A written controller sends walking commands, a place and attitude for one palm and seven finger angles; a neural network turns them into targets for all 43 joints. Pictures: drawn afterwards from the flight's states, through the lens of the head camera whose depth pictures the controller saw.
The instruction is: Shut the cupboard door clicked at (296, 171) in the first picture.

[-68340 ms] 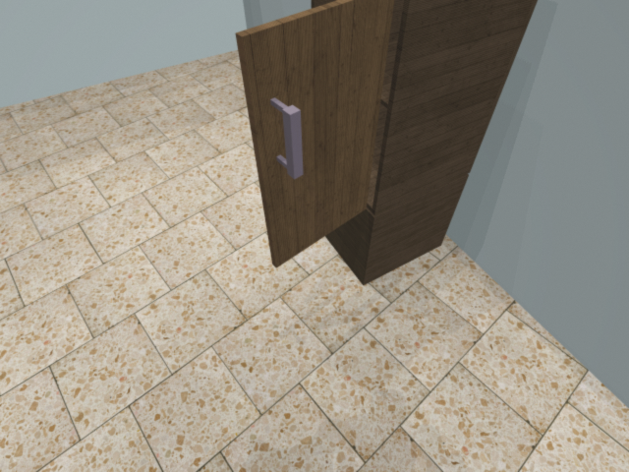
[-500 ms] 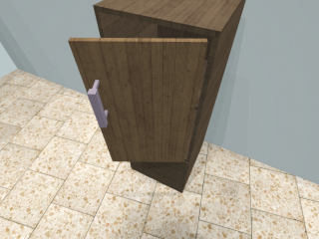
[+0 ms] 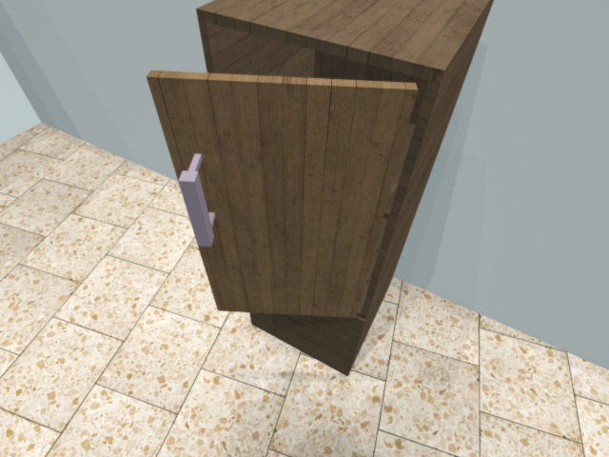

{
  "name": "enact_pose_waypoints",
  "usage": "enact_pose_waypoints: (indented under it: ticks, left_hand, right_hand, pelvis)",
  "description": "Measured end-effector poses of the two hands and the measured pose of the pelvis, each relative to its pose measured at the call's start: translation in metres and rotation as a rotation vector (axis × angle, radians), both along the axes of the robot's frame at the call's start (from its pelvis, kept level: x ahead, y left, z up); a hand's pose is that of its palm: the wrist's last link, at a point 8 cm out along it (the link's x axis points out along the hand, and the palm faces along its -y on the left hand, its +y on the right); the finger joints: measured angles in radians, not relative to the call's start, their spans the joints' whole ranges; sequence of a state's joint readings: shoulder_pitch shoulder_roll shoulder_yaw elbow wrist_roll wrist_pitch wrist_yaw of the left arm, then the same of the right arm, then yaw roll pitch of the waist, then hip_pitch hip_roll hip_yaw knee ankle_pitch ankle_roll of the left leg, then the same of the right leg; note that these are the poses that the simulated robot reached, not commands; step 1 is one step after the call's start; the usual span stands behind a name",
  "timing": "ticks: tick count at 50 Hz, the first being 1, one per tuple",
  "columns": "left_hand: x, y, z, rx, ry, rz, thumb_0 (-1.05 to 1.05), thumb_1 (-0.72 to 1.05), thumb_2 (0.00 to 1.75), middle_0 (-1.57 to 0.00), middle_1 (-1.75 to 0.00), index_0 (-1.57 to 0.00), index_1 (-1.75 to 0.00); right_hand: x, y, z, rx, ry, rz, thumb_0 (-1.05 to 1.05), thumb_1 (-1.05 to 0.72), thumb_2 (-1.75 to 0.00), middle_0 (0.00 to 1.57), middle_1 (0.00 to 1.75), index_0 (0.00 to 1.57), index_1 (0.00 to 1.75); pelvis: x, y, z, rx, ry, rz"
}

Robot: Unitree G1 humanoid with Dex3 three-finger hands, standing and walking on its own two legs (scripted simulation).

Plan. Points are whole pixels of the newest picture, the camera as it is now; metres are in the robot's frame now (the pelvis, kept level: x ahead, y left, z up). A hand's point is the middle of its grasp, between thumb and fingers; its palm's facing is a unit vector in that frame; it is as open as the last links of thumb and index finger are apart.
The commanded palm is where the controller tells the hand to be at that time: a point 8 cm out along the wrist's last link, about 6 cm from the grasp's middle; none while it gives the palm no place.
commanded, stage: come to a stop and stand still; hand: left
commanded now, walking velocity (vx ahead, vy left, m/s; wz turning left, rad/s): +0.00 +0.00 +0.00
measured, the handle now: (201, 201) +0.46 +0.18 +0.07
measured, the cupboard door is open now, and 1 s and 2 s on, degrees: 26 26 26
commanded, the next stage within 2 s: look again from close up in 0.74 s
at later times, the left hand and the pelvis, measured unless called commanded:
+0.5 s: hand out of the picture +0.02 +0.20 -0.17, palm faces +0.00 -0.98 -0.18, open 7.4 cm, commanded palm none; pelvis +0.00 +0.03 +0.00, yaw -1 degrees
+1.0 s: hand out of the picture -0.04 +0.20 -0.17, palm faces +0.00 -0.99 -0.17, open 7.4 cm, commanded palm none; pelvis -0.01 +0.04 +0.01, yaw -1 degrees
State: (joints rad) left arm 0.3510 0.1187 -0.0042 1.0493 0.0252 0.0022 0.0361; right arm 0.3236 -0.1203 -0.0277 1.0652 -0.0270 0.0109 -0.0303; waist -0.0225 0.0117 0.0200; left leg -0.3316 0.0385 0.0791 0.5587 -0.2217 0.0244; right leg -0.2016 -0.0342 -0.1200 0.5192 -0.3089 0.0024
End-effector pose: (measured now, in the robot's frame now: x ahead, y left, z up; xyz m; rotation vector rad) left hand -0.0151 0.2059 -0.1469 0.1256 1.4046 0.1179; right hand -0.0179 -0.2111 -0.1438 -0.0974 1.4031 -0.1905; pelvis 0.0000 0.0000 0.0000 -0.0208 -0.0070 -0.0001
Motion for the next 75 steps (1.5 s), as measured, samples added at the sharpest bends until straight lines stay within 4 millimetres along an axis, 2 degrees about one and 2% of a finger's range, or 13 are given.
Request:
enact_pose_waypoints:
  ticks: [5, 11, 19, 26, 42, 56, 71, 72, 73, 75]
  left_hand:
    - [0.016, 0.014, -0.003, 0.021, -0.05, 0.002, 0.01, 0.91, 0.9, -0.2, -0.3, -0.2, -0.3]
    - [0.037, 0.028, 0.0, 0.037, -0.118, -0.006, 0.01, 0.91, 0.9, -0.2, -0.3, -0.2, -0.3]
    - [0.039, 0.038, 0.003, 0.035, -0.127, -0.024, 0.01, 0.91, 0.9, -0.2, -0.3, -0.2, -0.3]
    - [0.023, 0.041, 0.002, 0.022, -0.082, -0.023, 0.01, 0.91, 0.9, -0.2, -0.3, -0.2, -0.3]
    - [-0.018, 0.045, 0.002, 0.008, 0.036, -0.007, 0.01, 0.91, 0.9, -0.2, -0.3, -0.2, -0.3]
    - [-0.028, 0.037, 0.004, 0.005, 0.049, -0.001, 0.01, 0.91, 0.9, -0.2, -0.3, -0.2, -0.3]
    - [-0.034, 0.02, 0.003, -0.007, 0.061, 0.004, 0.01, 0.91, 0.9, -0.2, -0.3, -0.2, -0.3]
    - [-0.023, 0.023, 0.007, -0.013, 0.013, 0.047, 0.01, 0.91, 0.9, -0.2, -0.3, -0.2, -0.3]
    - [-0.003, 0.029, 0.017, 0.011, -0.089, 0.063, 0.02, 0.92, 0.9, -0.21, -0.3, -0.2, -0.3]
    - [0.039, 0.048, 0.049, 0.101, -0.361, 0.073, 0.05, 0.96, 0.9, -0.21, -0.31, -0.21, -0.31]
  right_hand:
    - [0.028, -0.009, 0.002, -0.039, -0.084, 0.017, 0.01, -0.93, -0.89, 0.2, 0.3, 0.2, 0.3]
    - [0.055, -0.009, 0.008, -0.057, -0.161, 0.044, 0.01, -0.93, -0.89, 0.2, 0.3, 0.2, 0.3]
    - [0.069, 0.0, 0.015, -0.051, -0.198, 0.06, 0.0, -0.93, -0.89, 0.2, 0.3, 0.2, 0.3]
    - [0.058, 0.005, 0.016, -0.052, -0.164, 0.054, 0.0, -0.93, -0.89, 0.2, 0.3, 0.2, 0.3]
    - [0.01, 0.021, 0.012, -0.03, -0.029, 0.012, 0.0, -0.92, -0.89, 0.2, 0.3, 0.2, 0.3]
    - [-0.013, 0.032, 0.006, 0.007, 0.012, -0.018, 0.01, -0.92, -0.89, 0.2, 0.3, 0.2, 0.3]
    - [-0.022, 0.03, 0.004, 0.023, 0.034, -0.02, 0.01, -0.92, -0.89, 0.2, 0.3, 0.2, 0.3]
    - [-0.019, 0.026, 0.006, 0.002, 0.009, -0.005, 0.01, -0.92, -0.89, 0.2, 0.3, 0.2, 0.3]
    - [-0.015, 0.02, 0.01, -0.029, -0.052, 0.008, 0.02, -0.93, -0.89, 0.2, 0.3, 0.2, 0.3]
    - [-0.001, 0.005, 0.018, -0.075, -0.208, 0.015, 0.03, -0.94, -0.89, 0.2, 0.3, 0.2, 0.3]
  pelvis:
    - [0.005, 0.006, -0.004, 0.001, -0.007, -0.004]
    - [0.004, 0.012, -0.003, 0.003, -0.02, -0.012]
    - [0.0, 0.02, 0.0, 0.004, -0.022, -0.018]
    - [-0.004, 0.027, 0.002, 0.003, -0.021, -0.02]
    - [-0.009, 0.037, 0.006, 0.007, -0.021, -0.023]
    - [-0.013, 0.036, 0.007, 0.01, -0.024, -0.027]
    - [-0.015, 0.026, 0.006, 0.006, -0.015, -0.026]
    - [-0.017, 0.025, 0.005, 0.004, -0.02, -0.022]
    - [-0.017, 0.023, 0.003, 0.006, -0.019, -0.02]
    - [-0.017, 0.019, 0.0, 0.014, -0.009, -0.011]
